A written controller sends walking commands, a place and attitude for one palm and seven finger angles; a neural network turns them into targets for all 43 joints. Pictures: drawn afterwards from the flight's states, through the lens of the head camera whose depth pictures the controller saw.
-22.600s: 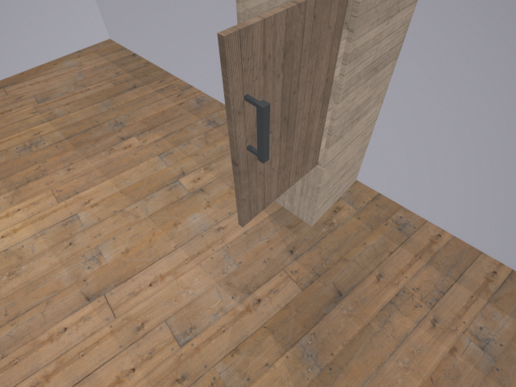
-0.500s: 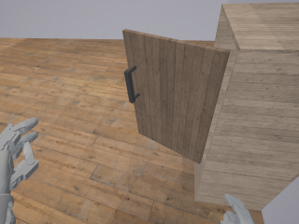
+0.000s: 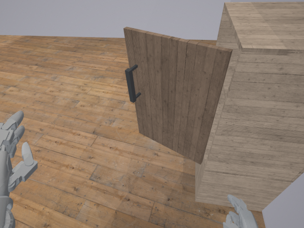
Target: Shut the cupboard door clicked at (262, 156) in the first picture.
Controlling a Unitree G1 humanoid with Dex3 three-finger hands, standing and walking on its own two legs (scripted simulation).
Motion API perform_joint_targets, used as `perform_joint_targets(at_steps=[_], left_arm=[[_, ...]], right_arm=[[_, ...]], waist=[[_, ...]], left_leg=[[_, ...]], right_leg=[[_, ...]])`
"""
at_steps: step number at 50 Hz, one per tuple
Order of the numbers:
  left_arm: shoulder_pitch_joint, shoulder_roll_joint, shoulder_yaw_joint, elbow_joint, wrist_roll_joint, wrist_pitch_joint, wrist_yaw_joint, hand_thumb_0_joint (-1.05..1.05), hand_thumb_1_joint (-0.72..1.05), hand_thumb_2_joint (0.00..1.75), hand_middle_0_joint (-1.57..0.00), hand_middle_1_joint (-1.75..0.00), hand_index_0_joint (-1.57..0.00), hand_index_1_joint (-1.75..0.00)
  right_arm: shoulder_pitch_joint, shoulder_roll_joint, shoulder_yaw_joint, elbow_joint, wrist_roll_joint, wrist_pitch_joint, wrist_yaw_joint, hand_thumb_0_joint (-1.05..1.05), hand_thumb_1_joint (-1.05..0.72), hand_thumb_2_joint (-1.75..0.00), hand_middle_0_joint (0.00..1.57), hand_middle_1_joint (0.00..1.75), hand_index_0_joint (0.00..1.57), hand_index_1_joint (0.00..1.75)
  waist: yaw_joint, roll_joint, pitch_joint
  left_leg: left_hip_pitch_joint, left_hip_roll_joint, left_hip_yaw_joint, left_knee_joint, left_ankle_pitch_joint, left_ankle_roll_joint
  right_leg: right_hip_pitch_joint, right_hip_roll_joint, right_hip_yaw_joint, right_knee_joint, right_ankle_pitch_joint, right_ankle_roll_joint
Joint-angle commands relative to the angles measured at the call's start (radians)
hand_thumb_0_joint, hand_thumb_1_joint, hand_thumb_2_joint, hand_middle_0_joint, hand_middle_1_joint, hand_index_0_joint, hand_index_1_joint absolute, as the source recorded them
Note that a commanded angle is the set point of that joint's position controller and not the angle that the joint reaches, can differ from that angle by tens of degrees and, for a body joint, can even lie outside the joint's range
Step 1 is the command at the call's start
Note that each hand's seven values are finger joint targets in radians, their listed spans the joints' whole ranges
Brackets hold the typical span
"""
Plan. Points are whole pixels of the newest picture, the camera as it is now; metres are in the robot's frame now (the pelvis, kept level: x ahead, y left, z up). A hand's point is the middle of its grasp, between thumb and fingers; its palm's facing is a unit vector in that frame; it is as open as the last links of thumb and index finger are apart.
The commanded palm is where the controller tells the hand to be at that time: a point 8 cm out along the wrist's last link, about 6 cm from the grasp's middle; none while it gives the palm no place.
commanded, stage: step back with the hand held close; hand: left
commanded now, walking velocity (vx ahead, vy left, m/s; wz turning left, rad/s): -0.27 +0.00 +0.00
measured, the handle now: (134, 84) +0.65 +0.16 +0.03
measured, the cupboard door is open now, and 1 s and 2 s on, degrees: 65 65 65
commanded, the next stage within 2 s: stop stepping back and stand still in 1.72 s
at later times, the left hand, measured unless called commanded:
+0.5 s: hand (20, 169) +0.18 +0.29 +0.15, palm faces +0.37 -0.78 -0.51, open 7.4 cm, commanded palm +0.11 +0.33 +0.17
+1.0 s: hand out of the picture +0.11 +0.29 +0.15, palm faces +0.45 -0.77 -0.45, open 7.4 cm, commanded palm +0.04 +0.33 +0.17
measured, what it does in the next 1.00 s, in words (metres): shifts its weight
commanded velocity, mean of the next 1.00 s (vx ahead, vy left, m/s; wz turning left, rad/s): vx -0.30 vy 0.00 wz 0.02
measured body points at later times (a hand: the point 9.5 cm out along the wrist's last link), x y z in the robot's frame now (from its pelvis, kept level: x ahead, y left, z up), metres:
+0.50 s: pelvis -0.04 +0.03 -0.01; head -0.02 +0.03 +0.44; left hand +0.15 +0.33 +0.18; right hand +0.14 -0.22 -0.09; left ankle -0.01 +0.10 -0.74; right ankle -0.01 -0.11 -0.74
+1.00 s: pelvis -0.10 +0.03 -0.03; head -0.08 +0.05 +0.42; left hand +0.08 +0.33 +0.18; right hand +0.05 -0.22 -0.11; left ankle -0.01 +0.10 -0.74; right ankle -0.01 -0.11 -0.74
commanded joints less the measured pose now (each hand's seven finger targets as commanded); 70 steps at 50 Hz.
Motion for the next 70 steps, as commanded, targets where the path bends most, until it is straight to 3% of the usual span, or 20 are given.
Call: perform_joint_targets(at_steps=[1,3,12,16,22,27,30,38,42,45,47,51,54,58,60,62,64,66,68,70], left_arm=[[-0.106,0.246,0.184,-0.182,0.001,-0.112,0.026,0.00,0.90,0.90,-0.20,-0.30,-0.20,-0.30],[-0.020,0.199,0.133,-0.178,0.002,-0.119,0.020,0.00,0.90,0.90,-0.20,-0.30,-0.20,-0.30],[0.060,0.271,0.204,-0.248,-0.003,-0.124,0.048,0.00,0.90,0.90,-0.20,-0.30,-0.20,-0.30],[0.101,0.286,0.222,-0.292,-0.002,-0.119,0.053,0.00,0.90,0.90,-0.20,-0.30,-0.20,-0.30],[0.110,0.270,0.220,-0.302,0.004,-0.127,0.060,0.00,0.90,0.90,-0.20,-0.30,-0.20,-0.30],[0.059,0.257,0.223,-0.293,0.023,-0.151,0.066,0.00,0.90,0.90,-0.20,-0.30,-0.20,-0.30],[0.012,0.265,0.232,-0.299,0.038,-0.165,0.067,0.00,0.90,0.90,-0.20,-0.30,-0.20,-0.30],[-0.048,0.234,0.211,-0.328,0.054,-0.193,0.071,0.00,0.90,0.90,-0.20,-0.30,-0.20,-0.30],[-0.049,0.239,0.210,-0.333,0.052,-0.208,0.074,0.00,0.90,0.90,-0.20,-0.30,-0.20,-0.30],[-0.008,0.273,0.244,-0.330,0.047,-0.221,0.085,0.00,0.90,0.90,-0.20,-0.30,-0.20,-0.30],[0.018,0.267,0.243,-0.345,0.044,-0.230,0.086,0.00,0.90,0.90,-0.20,-0.30,-0.20,-0.30],[0.060,0.260,0.277,-0.350,0.053,-0.245,0.084,0.00,0.90,0.90,-0.20,-0.30,-0.20,-0.30],[0.055,0.261,0.289,-0.327,0.053,-0.246,0.070,0.00,0.90,0.90,-0.20,-0.30,-0.20,-0.30],[0.038,0.231,0.232,-0.342,0.034,-0.254,0.057,0.00,0.90,0.90,-0.20,-0.30,-0.20,-0.30],[-0.004,0.243,0.225,-0.375,0.038,-0.256,0.059,0.00,0.90,0.90,-0.20,-0.30,-0.20,-0.30],[0.010,0.244,0.216,-0.374,0.036,-0.247,0.060,0.00,0.90,0.90,-0.20,-0.30,-0.20,-0.30],[0.023,0.267,0.232,-0.368,0.037,-0.240,0.068,0.00,0.90,0.90,-0.20,-0.30,-0.20,-0.30],[0.022,0.288,0.225,-0.378,0.032,-0.229,0.083,0.00,0.90,0.90,-0.20,-0.30,-0.20,-0.30],[0.028,0.296,0.224,-0.369,0.034,-0.219,0.096,0.00,0.90,0.90,-0.20,-0.30,-0.20,-0.30],[0.025,0.311,0.240,-0.366,0.035,-0.216,0.101,0.00,0.90,0.90,-0.20,-0.30,-0.20,-0.30]], right_arm=[[-0.127,-0.121,-0.045,-0.186,0.013,-0.022,-0.014,0.00,-0.90,-0.90,0.20,0.30,0.20,0.30],[-0.122,-0.127,-0.056,-0.192,0.009,0.000,-0.006,0.00,-0.90,-0.90,0.20,0.30,0.20,0.30],[-0.119,-0.134,-0.075,-0.239,0.019,0.063,-0.031,0.00,-0.90,-0.90,0.20,0.30,0.20,0.30],[-0.112,-0.135,-0.076,-0.261,0.020,0.079,-0.036,0.00,-0.90,-0.90,0.20,0.30,0.20,0.30],[-0.101,-0.145,-0.076,-0.272,0.019,0.074,-0.036,0.00,-0.90,-0.90,0.20,0.30,0.20,0.30],[-0.097,-0.152,-0.073,-0.270,0.016,0.050,-0.041,0.00,-0.90,-0.90,0.20,0.30,0.20,0.30],[-0.088,-0.161,-0.077,-0.261,0.012,0.032,-0.041,0.00,-0.90,-0.90,0.20,0.30,0.20,0.30],[-0.061,-0.157,-0.073,-0.243,0.004,-0.006,-0.032,0.00,-0.90,-0.90,0.20,0.30,0.20,0.30],[-0.061,-0.144,-0.072,-0.231,-0.004,-0.014,-0.023,0.00,-0.90,-0.90,0.20,0.30,0.20,0.30],[-0.060,-0.143,-0.074,-0.218,-0.010,-0.015,-0.017,0.00,-0.90,-0.90,0.20,0.30,0.20,0.30],[-0.062,-0.137,-0.071,-0.221,-0.003,-0.016,-0.014,0.00,-0.90,-0.90,0.20,0.30,0.20,0.30],[-0.075,-0.151,-0.080,-0.224,-0.003,-0.032,-0.025,0.00,-0.90,-0.90,0.20,0.30,0.20,0.30],[-0.069,-0.160,-0.094,-0.219,-0.002,-0.043,-0.026,0.00,-0.90,-0.90,0.20,0.30,0.20,0.30],[-0.068,-0.143,-0.083,-0.188,-0.009,-0.059,-0.022,0.00,-0.90,-0.90,0.20,0.30,0.20,0.30],[-0.072,-0.139,-0.084,-0.172,-0.013,-0.069,-0.022,0.00,-0.90,-0.90,0.20,0.30,0.20,0.30],[-0.081,-0.130,-0.085,-0.182,-0.009,-0.063,-0.021,0.00,-0.90,-0.90,0.20,0.30,0.20,0.30],[-0.080,-0.114,-0.086,-0.186,-0.012,-0.049,-0.015,0.00,-0.90,-0.90,0.20,0.30,0.20,0.30],[-0.055,-0.084,-0.080,-0.164,-0.017,-0.030,-0.006,0.00,-0.90,-0.90,0.20,0.30,0.20,0.30],[-0.055,-0.078,-0.079,-0.159,-0.012,-0.008,0.000,0.00,-0.90,-0.90,0.20,0.30,0.20,0.30],[-0.062,-0.077,-0.071,-0.159,-0.015,0.001,-0.007,0.00,-0.90,-0.90,0.20,0.30,0.20,0.30]], waist=[[-0.040,-0.049,-0.016],[-0.048,-0.100,-0.075],[-0.054,-0.064,-0.227],[-0.051,-0.026,-0.251],[-0.055,-0.013,-0.192],[-0.061,0.029,-0.112],[-0.064,0.014,-0.096],[-0.070,-0.005,-0.082],[-0.077,-0.075,-0.055],[-0.076,-0.073,-0.087],[-0.076,-0.071,-0.118],[-0.067,0.103,-0.155],[-0.068,0.079,-0.117],[-0.076,0.031,-0.125],[-0.077,0.051,-0.168],[-0.075,0.004,-0.174],[-0.077,-0.081,-0.140],[-0.086,-0.198,-0.146],[-0.094,-0.250,-0.170],[-0.098,-0.198,-0.136]], left_leg=[[-0.116,0.052,-0.068,0.008,0.056,0.013],[-0.096,0.049,-0.059,0.045,0.071,0.015],[-0.126,0.094,-0.072,0.053,0.391,0.001],[-0.164,0.115,-0.087,0.055,0.445,0.001],[-0.337,0.142,-0.133,-0.004,0.178,0.026],[-0.581,0.177,-0.188,-0.107,-0.255,0.070],[-0.669,0.177,-0.200,-0.106,-0.389,0.083],[-0.722,0.163,-0.198,-0.047,-0.506,0.083],[-0.637,0.103,-0.167,0.074,-0.427,0.054],[-0.571,0.094,-0.173,0.091,-0.356,0.040],[-0.577,0.107,-0.181,0.059,-0.359,0.046],[-0.795,0.245,-0.299,-0.146,-0.482,0.102],[-0.838,0.295,-0.328,-0.155,-0.528,0.119],[-0.627,0.218,-0.255,-0.066,-0.316,0.074],[-0.545,0.185,-0.222,-0.038,-0.289,0.056],[-0.535,0.154,-0.185,0.015,-0.365,0.043],[-0.489,0.094,-0.137,0.146,-0.354,0.008],[-0.308,0.023,-0.079,0.355,-0.196,-0.039],[-0.250,0.000,-0.075,0.487,-0.139,-0.044],[-0.238,0.024,-0.102,0.356,-0.138,-0.034]], right_leg=[[-0.107,-0.102,0.143,-0.110,0.110,-0.013],[-0.130,-0.126,0.168,-0.108,0.123,-0.019],[-0.037,-0.102,0.105,0.097,0.479,0.001],[-0.017,-0.091,0.102,0.155,0.497,0.008],[-0.004,-0.065,0.113,0.192,0.321,0.016],[0.071,-0.032,0.100,0.265,0.173,0.028],[0.101,-0.030,0.112,0.279,0.142,0.029],[0.052,-0.040,0.146,0.294,0.001,0.014],[-0.108,-0.107,0.249,0.162,-0.083,-0.026],[-0.157,-0.131,0.256,0.126,-0.090,-0.041],[-0.126,-0.106,0.218,0.157,-0.068,-0.025],[0.127,0.020,0.082,0.432,0.092,0.030],[0.142,0.060,0.083,0.467,0.036,0.036],[0.002,0.019,0.147,0.311,0.111,0.006],[-0.032,-0.005,0.184,0.270,0.127,-0.003],[-0.088,-0.033,0.236,0.208,-0.001,-0.016],[-0.235,-0.122,0.352,0.060,-0.194,-0.066],[-0.420,-0.269,0.451,-0.081,-0.184,-0.131],[-0.447,-0.318,0.419,-0.109,-0.053,-0.148],[-0.438,-0.265,0.331,-0.050,0.038,-0.110]])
